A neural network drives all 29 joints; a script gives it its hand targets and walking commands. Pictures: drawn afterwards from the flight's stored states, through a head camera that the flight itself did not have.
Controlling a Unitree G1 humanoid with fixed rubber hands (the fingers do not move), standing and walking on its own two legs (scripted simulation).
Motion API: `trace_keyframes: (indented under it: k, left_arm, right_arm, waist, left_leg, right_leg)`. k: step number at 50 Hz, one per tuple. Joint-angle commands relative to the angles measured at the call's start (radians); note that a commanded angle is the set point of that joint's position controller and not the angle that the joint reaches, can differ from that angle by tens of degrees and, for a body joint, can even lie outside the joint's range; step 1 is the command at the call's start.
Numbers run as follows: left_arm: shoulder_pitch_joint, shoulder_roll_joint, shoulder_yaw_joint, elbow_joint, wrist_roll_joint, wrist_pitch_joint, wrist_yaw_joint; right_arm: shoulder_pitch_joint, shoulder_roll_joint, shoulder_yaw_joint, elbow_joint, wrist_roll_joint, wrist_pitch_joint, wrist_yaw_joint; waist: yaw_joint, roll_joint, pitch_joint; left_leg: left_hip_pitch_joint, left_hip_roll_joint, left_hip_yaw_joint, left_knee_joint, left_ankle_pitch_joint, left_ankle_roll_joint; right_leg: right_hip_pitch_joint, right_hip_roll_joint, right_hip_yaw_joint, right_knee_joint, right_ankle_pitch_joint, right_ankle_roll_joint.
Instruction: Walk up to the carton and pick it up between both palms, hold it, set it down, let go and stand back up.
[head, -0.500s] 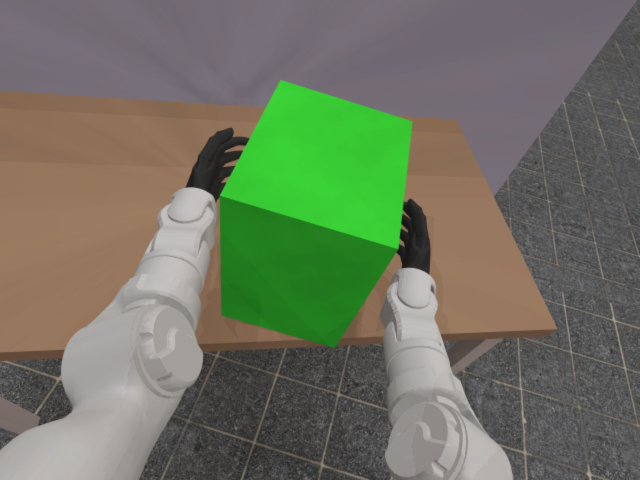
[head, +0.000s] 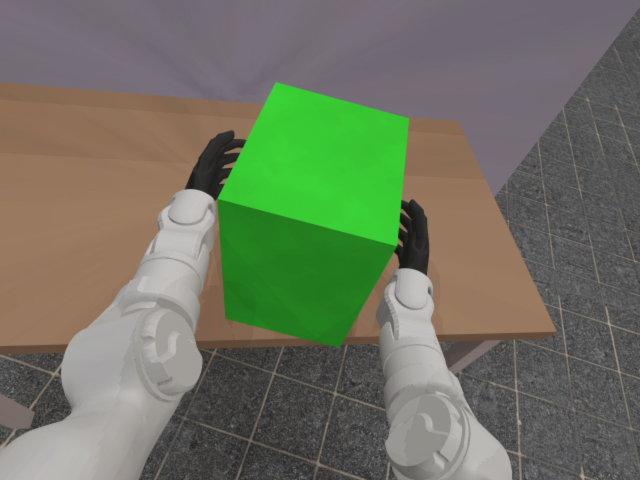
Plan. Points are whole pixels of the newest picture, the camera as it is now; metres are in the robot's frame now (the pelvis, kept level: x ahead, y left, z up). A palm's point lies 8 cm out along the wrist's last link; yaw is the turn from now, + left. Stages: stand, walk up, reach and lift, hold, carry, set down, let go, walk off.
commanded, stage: reach and lift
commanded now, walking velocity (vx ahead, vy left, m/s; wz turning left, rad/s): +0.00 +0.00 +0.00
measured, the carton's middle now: (310, 226) +0.48 +0.00 +0.02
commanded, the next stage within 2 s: none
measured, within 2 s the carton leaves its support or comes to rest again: leaves its support in 0.42 s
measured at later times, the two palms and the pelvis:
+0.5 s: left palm (212, 190) +0.46 +0.13 +0.09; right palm (417, 271) +0.38 -0.13 +0.06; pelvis +0.00 -0.01 +0.00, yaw +0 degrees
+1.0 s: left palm (209, 188) +0.45 +0.13 +0.11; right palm (427, 266) +0.37 -0.14 +0.08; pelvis -0.01 +0.00 +0.00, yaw -1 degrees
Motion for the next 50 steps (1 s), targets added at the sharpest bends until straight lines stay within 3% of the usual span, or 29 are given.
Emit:
trace_keyframes:
  k: [1,6,7,11,14,15,18,24,27,29,34,39,44,45,48,50]
  left_arm:
    - [-0.426,-0.550,-0.166,0.093,0.029,-0.009,-0.130]
    - [-0.440,-0.546,-0.155,0.101,0.028,-0.027,-0.137]
    - [-0.463,-0.550,-0.161,0.102,0.022,-0.034,-0.137]
    - [-0.489,-0.570,-0.193,0.115,0.011,-0.076,-0.131]
    - [-0.487,-0.564,-0.196,0.140,0.006,-0.091,-0.134]
    - [-0.496,-0.560,-0.202,0.140,0.000,-0.097,-0.132]
    - [-0.521,-0.562,-0.223,0.141,-0.011,-0.101,-0.127]
    - [-0.502,-0.598,-0.259,0.165,-0.029,-0.100,-0.118]
    - [-0.526,-0.578,-0.253,0.176,-0.036,-0.103,-0.115]
    - [-0.528,-0.595,-0.276,0.152,-0.047,-0.105,-0.110]
    - [-0.545,-0.611,-0.311,0.170,-0.089,-0.112,-0.102]
    - [-0.619,-0.599,-0.334,0.170,-0.141,-0.120,-0.106]
    - [-0.586,-0.627,-0.367,0.196,-0.175,-0.107,-0.111]
    - [-0.589,-0.644,-0.400,0.161,-0.188,-0.105,-0.107]
    - [-0.607,-0.621,-0.383,0.185,-0.211,-0.103,-0.117]
    - [-0.575,-0.632,-0.394,0.159,-0.213,-0.097,-0.119]
  right_arm:
    - [-0.609,0.388,0.326,0.023,-0.050,-0.062,0.129]
    - [-0.623,0.408,0.357,-0.004,-0.054,-0.072,0.126]
    - [-0.638,0.407,0.356,-0.002,-0.055,-0.083,0.124]
    - [-0.667,0.407,0.365,0.035,-0.063,-0.140,0.116]
    - [-0.685,0.407,0.391,0.046,-0.055,-0.163,0.111]
    - [-0.685,0.402,0.405,0.053,-0.044,-0.168,0.114]
    - [-0.703,0.381,0.401,0.069,-0.028,-0.178,0.117]
    - [-0.744,0.347,0.420,0.062,0.001,-0.200,0.119]
    - [-0.752,0.350,0.445,0.069,0.015,-0.191,0.121]
    - [-0.753,0.342,0.451,0.069,0.021,-0.191,0.123]
    - [-0.816,0.324,0.490,0.021,0.055,-0.192,0.132]
    - [-0.846,0.333,0.495,0.025,0.070,-0.155,0.137]
    - [-0.872,0.321,0.535,-0.016,0.099,-0.132,0.130]
    - [-0.847,0.318,0.543,0.004,0.114,-0.124,0.129]
    - [-0.885,0.326,0.575,-0.015,0.147,-0.100,0.134]
    - [-0.857,0.330,0.608,-0.021,0.177,-0.081,0.131]
  waist:
    - [-0.017,0.221,-0.600]
    - [-0.004,0.192,-0.621]
    - [-0.014,0.189,-0.638]
    - [-0.022,0.194,-0.686]
    - [-0.009,0.176,-0.691]
    - [0.004,0.184,-0.687]
    - [-0.007,0.206,-0.685]
    - [0.018,0.231,-0.713]
    - [0.033,0.207,-0.705]
    - [0.022,0.224,-0.720]
    - [0.053,0.225,-0.790]
    - [0.034,0.197,-0.744]
    - [0.032,0.194,-0.781]
    - [0.011,0.220,-0.784]
    - [0.030,0.184,-0.736]
    - [0.025,0.181,-0.726]
  left_leg:
    - [0.405,0.016,0.098,0.035,0.465,-0.100]
    - [0.359,0.013,0.103,0.022,0.435,-0.084]
    - [0.351,0.011,0.103,0.022,0.427,-0.083]
    - [0.349,0.020,0.099,0.040,0.498,-0.094]
    - [0.324,0.019,0.099,0.039,0.518,-0.088]
    - [0.310,0.018,0.100,0.030,0.507,-0.088]
    - [0.346,0.025,0.094,0.024,0.512,-0.103]
    - [0.420,0.032,0.096,0.046,0.570,-0.120]
    - [0.386,0.024,0.106,0.033,0.524,-0.105]
    - [0.401,0.027,0.100,0.030,0.532,-0.114]
    - [0.400,0.030,0.104,0.035,0.499,-0.114]
    - [0.344,0.023,0.106,0.008,0.358,-0.098]
    - [0.373,0.022,0.099,0.020,0.360,-0.096]
    - [0.408,0.029,0.090,0.029,0.410,-0.113]
    - [0.380,0.021,0.092,0.036,0.398,-0.096]
    - [0.380,0.018,0.087,0.024,0.391,-0.093]
  right_leg:
    - [0.145,0.011,-0.098,0.040,0.373,0.004]
    - [0.201,0.007,-0.093,0.056,0.410,0.012]
    - [0.205,0.004,-0.092,0.056,0.433,0.012]
    - [0.225,0.000,-0.092,0.078,0.525,0.010]
    - [0.256,-0.006,-0.082,0.078,0.564,0.014]
    - [0.265,-0.009,-0.078,0.078,0.562,0.011]
    - [0.250,-0.007,-0.081,0.071,0.529,0.007]
    - [0.172,0.009,-0.088,0.045,0.441,-0.016]
    - [0.203,0.001,-0.078,0.040,0.424,-0.014]
    - [0.206,0.005,-0.085,0.048,0.441,-0.018]
    - [0.172,0.007,-0.076,0.048,0.391,-0.030]
    - [0.210,-0.009,-0.063,0.063,0.360,-0.025]
    - [0.194,0.001,-0.060,0.063,0.365,-0.033]
    - [0.177,0.006,-0.060,0.068,0.376,-0.035]
    - [0.202,0.000,-0.050,0.067,0.375,-0.027]
    - [0.254,0.001,-0.047,0.075,0.431,-0.029]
